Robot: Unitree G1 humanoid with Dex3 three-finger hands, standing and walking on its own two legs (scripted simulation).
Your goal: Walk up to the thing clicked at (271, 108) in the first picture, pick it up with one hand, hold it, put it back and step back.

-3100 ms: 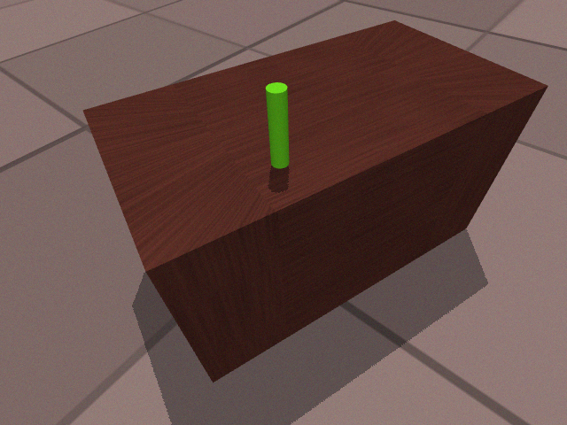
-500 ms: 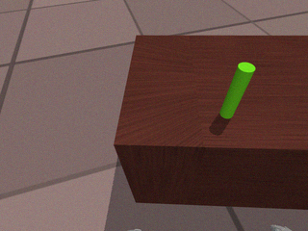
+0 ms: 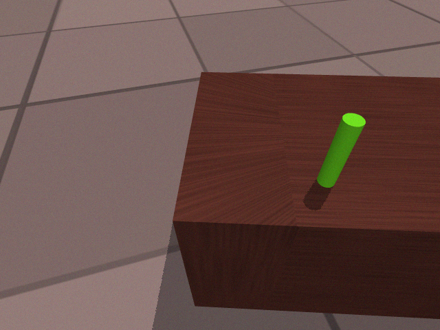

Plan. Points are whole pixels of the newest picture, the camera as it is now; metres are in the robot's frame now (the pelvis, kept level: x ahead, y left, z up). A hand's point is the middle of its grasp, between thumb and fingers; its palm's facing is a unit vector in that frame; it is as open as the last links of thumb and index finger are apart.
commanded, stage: walk up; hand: right
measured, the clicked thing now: (338, 153) +0.50 -0.24 +0.03
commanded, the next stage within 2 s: stand in 0.94 s
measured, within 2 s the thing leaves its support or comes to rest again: neither
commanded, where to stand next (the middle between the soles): +0.06 -0.01 m, yaw -3 degrees
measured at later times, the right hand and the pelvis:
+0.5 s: hand out of the picture +0.10 -0.26 -0.14, palm faces +0.00 +0.94 -0.33, open 7.4 cm; pelvis +0.01 -0.01 +0.01, yaw -1 degrees
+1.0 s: hand out of the picture +0.09 -0.26 -0.14, palm faces +0.01 +0.94 -0.34, open 7.4 cm; pelvis +0.01 +0.00 +0.01, yaw -1 degrees
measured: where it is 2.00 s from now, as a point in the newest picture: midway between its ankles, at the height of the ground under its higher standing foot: outside the picture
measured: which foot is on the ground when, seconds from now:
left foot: down 0.00-1.00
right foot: down 0.00-1.00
